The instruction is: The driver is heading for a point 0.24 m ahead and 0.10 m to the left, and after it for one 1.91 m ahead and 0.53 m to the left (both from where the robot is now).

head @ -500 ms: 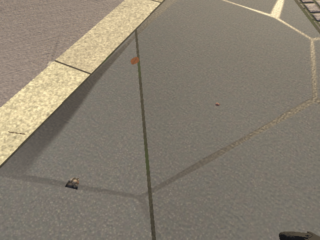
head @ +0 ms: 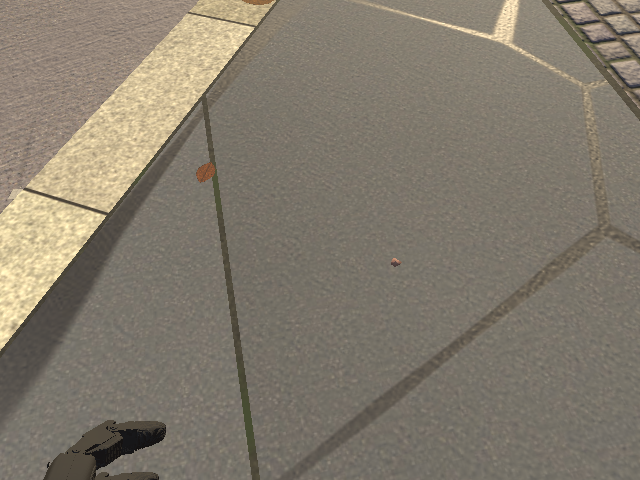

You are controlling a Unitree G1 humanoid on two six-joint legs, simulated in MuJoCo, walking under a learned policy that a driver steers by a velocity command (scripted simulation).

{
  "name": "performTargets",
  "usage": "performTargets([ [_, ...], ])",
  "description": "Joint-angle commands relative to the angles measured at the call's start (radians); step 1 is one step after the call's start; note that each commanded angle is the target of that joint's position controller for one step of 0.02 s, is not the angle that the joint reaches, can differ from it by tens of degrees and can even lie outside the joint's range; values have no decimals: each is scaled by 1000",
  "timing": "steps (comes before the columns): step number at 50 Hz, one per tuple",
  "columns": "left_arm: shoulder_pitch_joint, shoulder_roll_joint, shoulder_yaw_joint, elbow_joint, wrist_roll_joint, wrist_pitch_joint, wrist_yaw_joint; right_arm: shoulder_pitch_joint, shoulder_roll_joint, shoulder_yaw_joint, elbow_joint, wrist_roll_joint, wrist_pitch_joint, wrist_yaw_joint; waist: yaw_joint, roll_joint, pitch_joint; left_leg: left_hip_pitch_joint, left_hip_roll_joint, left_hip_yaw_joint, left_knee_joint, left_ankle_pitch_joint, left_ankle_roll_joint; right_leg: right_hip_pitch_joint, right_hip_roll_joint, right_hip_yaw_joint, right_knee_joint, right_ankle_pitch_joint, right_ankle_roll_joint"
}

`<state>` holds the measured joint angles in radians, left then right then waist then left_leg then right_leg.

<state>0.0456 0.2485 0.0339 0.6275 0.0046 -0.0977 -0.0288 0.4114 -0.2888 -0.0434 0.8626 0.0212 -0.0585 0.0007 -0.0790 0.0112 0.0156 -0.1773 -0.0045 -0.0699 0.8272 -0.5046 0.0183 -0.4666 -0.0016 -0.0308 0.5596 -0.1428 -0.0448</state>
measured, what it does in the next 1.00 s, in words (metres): walks ahead, turning left: left foot, then right foot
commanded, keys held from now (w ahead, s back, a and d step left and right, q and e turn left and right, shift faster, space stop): w+q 0.04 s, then q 0.68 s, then no key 0.28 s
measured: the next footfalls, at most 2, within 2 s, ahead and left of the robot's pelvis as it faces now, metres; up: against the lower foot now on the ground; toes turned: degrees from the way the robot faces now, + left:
left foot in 0.42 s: +0.29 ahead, +0.14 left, +0.00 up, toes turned +14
right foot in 0.86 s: +0.33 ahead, -0.08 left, +0.00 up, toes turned +30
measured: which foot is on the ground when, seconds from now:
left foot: up 0.00-0.40, down 0.42-0.86, up 0.88-1.00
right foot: down 0.00-0.42, up 0.44-0.84, down 0.86-1.00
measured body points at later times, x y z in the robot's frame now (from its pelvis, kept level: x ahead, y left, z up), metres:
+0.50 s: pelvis +0.18 +0.03 +0.00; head +0.23 +0.06 +0.44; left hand +0.24 +0.34 -0.12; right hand +0.42 -0.19 -0.08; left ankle +0.25 +0.13 -0.73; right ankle +0.10 -0.12 -0.65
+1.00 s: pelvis +0.23 +0.00 +0.01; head +0.26 -0.01 +0.46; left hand +0.20 +0.30 -0.08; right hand +0.51 -0.16 -0.09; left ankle +0.17 +0.12 -0.66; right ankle +0.29 -0.10 -0.73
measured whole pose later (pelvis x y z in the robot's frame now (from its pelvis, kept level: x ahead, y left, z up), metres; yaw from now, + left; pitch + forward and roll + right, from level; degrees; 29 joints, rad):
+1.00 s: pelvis +0.23 +0.00 +0.01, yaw +29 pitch +1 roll +1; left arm 0.21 0.25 0.05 0.76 0.02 -0.01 0.02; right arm 0.18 -0.31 -0.08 0.62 0.00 0.04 -0.03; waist 0.03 0.04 0.02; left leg -0.50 -0.12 -0.15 1.00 -0.44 -0.05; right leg -0.28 -0.01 0.03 0.50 -0.24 -0.01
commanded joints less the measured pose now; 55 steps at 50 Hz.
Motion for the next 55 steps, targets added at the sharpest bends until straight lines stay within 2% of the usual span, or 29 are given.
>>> performTargets([
  [1,325,152,58,28,-8,6,13,-51,-145,-29,-109,25,-34,0,181,-156,-182,-618,52,-61,449,46,12,663,-370,509,-247,-162,-184],
  [2,259,128,48,28,-4,3,10,-87,-128,-29,-112,16,-29,-4,147,-92,-120,-576,89,-45,417,125,5,538,-325,409,-280,-84,-164],
  [3,203,103,41,28,3,-1,6,-102,-116,-34,-113,4,-18,-7,117,-93,-60,-538,105,-42,375,171,-7,437,-291,320,-311,60,-157],
  [6,128,101,46,45,15,-21,9,-47,-65,-36,-106,2,21,-12,43,-106,-37,-422,105,-22,335,203,-43,299,-260,117,-326,517,-157],
  [9,112,137,60,67,12,-14,31,-102,-38,-31,-148,-9,37,-10,39,-99,-24,-442,105,5,186,325,-63,284,-252,-4,-339,607,-155],
  [12,115,160,66,83,7,11,54,-188,-21,-23,-183,-13,35,15,73,-92,-36,-372,93,54,-16,489,-52,296,-228,-96,-329,561,-138],
  [17,128,201,82,106,-26,47,63,-261,-66,-45,-252,-17,45,50,87,-95,-48,-349,71,84,-165,414,0,414,-285,-103,-218,527,-113],
  [19,107,209,87,103,-42,60,68,-212,-90,-61,-258,-19,47,55,54,-95,-66,-273,28,123,-238,363,39,425,-276,-117,-82,596,-82],
  [20,113,193,84,105,-44,65,69,-130,-119,-78,-239,-21,42,48,16,-60,-106,-147,-16,143,-326,442,70,398,-227,-146,69,589,-47],
  [21,172,172,76,104,-18,63,65,-61,-211,-108,-236,-23,40,26,-1,85,-166,54,60,-3,-364,875,127,257,-143,-171,304,360,27],
  [22,220,85,45,69,42,58,54,-68,-302,-117,-261,-35,44,4,70,323,-226,306,309,-373,-307,1348,311,-99,29,-148,661,-520,110],
  [23,251,107,37,78,28,52,37,-75,-270,-96,-297,-41,37,11,49,218,-434,387,399,-549,-347,1263,433,-145,48,105,829,-611,116],
  [24,175,165,48,62,-18,56,32,-125,-225,-93,-308,-38,36,19,25,134,-386,318,359,-499,-415,969,416,-213,26,133,839,-508,103],
  [25,126,169,52,61,-18,64,40,-185,-183,-83,-308,-15,37,17,45,50,-269,207,295,-411,-438,765,333,-233,-15,130,764,-420,92],
  [26,96,163,54,64,-5,76,54,-228,-148,-72,-313,-1,48,8,61,16,-197,98,249,-357,-464,642,278,-215,-39,129,682,-362,94],
  [28,105,155,55,63,3,97,60,-275,-146,-68,-330,-18,65,-5,102,68,-141,-76,177,-284,-497,578,235,-96,-21,101,554,-293,100],
  [30,120,125,48,72,4,96,62,-262,-161,-76,-332,-31,69,-16,102,87,-159,-95,158,-270,-497,607,233,-45,4,93,447,-273,112],
  [36,78,119,45,65,-3,98,59,-263,-174,-85,-342,-22,84,-34,73,133,-158,-126,136,-355,-514,292,199,23,27,123,247,-196,113],
  [40,105,120,48,69,-5,82,41,-261,-150,-73,-341,-24,95,-28,68,157,-153,-110,139,-388,-474,272,177,108,19,94,92,-178,80],
  [42,148,117,52,80,4,75,30,-243,-128,-63,-331,-15,102,-29,93,137,-137,-162,92,-354,-423,241,127,240,5,72,-102,-68,39],
  [43,160,170,61,69,27,74,32,-210,-90,-51,-327,-22,99,-29,78,23,-123,-237,25,-282,-304,134,68,300,-143,211,-194,-57,-13],
  [44,133,248,76,70,45,80,36,-205,-82,-50,-351,-18,89,-27,33,-236,-63,-360,-129,-84,-147,-5,11,265,-302,424,-270,38,-144],
  [45,110,212,70,50,57,74,39,-242,-146,-69,-355,-31,75,-29,73,-268,-60,-346,-94,-92,63,-81,-31,181,-394,545,-305,51,-244],
  [46,76,190,65,36,43,69,46,-243,-184,-86,-336,-22,74,-27,70,-197,-49,-357,-91,-114,197,-46,-45,186,-357,491,-290,66,-236],
  [48,35,153,53,33,5,68,53,-195,-141,-81,-290,-24,90,-31,51,-136,-43,-379,-84,-115,287,30,-77,237,-266,355,-245,117,-165],
  [49,40,129,43,38,-1,69,53,-187,-103,-70,-280,-24,96,-31,52,-126,-43,-369,-78,-114,289,51,-90,253,-244,312,-229,185,-158],
  [51,55,108,35,51,2,78,50,-206,-49,-49,-282,-19,97,-28,59,-146,-57,-312,-49,-51,146,74,-107,285,-191,227,-209,243,-142],
  [53,88,120,39,63,3,90,49,-259,-11,-28,-295,-19,92,-22,97,-196,-78,-217,-12,15,-58,60,-113,315,-171,197,-185,276,-139],
  [55,131,152,46,77,-2,99,47,-261,-33,-34,-288,-7,90,-19,113,-216,-86,-144,-17,46,-229,101,-109,339,-186,224,-159,292,-150],
])
Keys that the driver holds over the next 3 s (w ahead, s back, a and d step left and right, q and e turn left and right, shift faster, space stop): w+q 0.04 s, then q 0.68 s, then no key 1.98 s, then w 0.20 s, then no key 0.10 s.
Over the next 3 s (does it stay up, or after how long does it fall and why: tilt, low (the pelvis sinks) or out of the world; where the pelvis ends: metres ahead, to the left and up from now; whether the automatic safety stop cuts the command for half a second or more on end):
stays up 0.27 0.02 0.00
